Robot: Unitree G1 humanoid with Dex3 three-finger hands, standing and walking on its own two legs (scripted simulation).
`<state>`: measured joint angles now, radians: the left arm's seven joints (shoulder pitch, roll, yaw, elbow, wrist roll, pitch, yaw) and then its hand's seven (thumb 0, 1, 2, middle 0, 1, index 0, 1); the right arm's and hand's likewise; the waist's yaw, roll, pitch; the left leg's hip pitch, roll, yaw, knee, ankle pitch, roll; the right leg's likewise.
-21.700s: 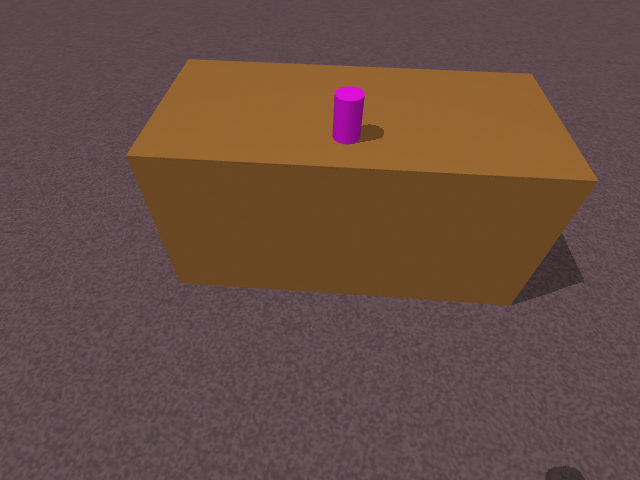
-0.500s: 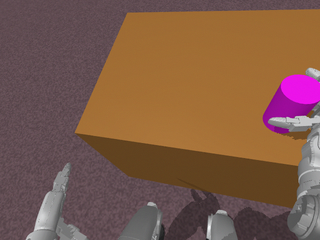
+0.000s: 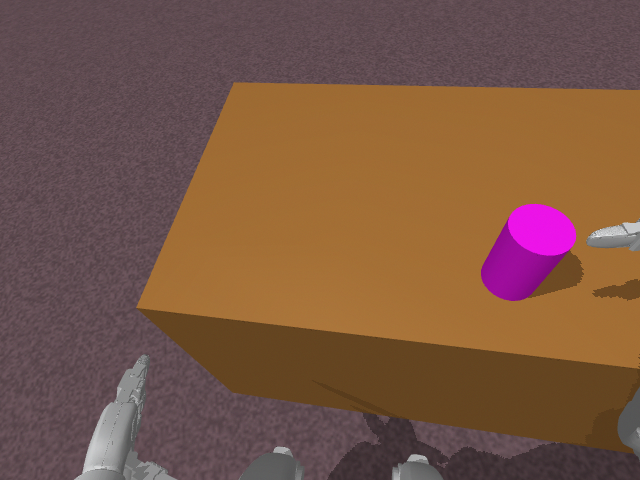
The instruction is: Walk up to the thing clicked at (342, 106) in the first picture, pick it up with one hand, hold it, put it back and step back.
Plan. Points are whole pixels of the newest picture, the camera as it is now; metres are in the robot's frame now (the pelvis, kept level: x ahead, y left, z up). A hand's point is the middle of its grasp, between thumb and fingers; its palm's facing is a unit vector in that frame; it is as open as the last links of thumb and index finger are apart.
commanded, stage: rise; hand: right
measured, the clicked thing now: (522, 255) +0.45 -0.23 -0.04
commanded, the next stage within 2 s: sink last in 0.02 s
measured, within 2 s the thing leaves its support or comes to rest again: neither
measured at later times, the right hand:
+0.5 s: hand out of the picture +0.34 -0.35 +0.07, palm faces +0.40 +0.82 -0.40, open 17.3 cm
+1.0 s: hand out of the picture +0.16 -0.24 +0.04, palm faces +0.34 +0.87 -0.35, open 17.5 cm
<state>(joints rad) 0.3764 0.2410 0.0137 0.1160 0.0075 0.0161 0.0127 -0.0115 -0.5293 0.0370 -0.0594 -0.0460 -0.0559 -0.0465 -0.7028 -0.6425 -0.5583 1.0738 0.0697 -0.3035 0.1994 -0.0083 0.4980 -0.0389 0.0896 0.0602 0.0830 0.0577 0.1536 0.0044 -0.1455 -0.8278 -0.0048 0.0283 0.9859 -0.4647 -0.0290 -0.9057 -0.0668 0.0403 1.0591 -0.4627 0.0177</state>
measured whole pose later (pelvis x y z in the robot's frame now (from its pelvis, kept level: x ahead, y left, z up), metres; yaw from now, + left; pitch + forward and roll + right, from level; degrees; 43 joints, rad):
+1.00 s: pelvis +0.00 +0.02 +0.05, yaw -2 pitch +2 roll +0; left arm 0.36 0.23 0.12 0.34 -0.04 0.01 0.12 -0.01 -0.47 0.05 -0.05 -0.06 -0.06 -0.05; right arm 0.47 -0.26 -0.19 0.05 0.06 0.00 -0.08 -0.01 0.55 -0.05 0.06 0.06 0.06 0.06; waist -0.04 -0.03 -0.05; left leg -0.38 0.03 0.02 0.73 -0.39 -0.01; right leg -0.42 -0.03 0.02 0.72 -0.33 0.03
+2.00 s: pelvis +0.00 +0.01 +0.06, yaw -1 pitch +0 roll +0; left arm 0.24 0.18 -0.01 0.53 -0.01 -0.07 0.08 0.01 0.83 0.86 -0.19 -0.29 -0.19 -0.29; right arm 0.26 -0.18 -0.01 0.48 0.01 -0.06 -0.06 -0.01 0.56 -0.04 0.06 0.05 0.06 0.05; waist 0.01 0.02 0.02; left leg -0.28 0.02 0.01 0.58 -0.30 -0.02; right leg -0.32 -0.04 0.00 0.59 -0.27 0.03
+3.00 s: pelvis +0.00 +0.01 +0.08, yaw +0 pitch -3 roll +0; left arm 0.14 0.35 -0.01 1.14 0.02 0.01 -0.01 0.00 0.90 0.89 -0.20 -0.30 -0.20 -0.30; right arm 0.16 -0.36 0.04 1.11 -0.02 -0.01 0.00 0.00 0.50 -0.07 0.07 0.06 0.06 0.06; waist 0.00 0.00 0.04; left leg -0.12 0.03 -0.02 0.38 -0.20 -0.03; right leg -0.13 -0.03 -0.04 0.36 -0.17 0.02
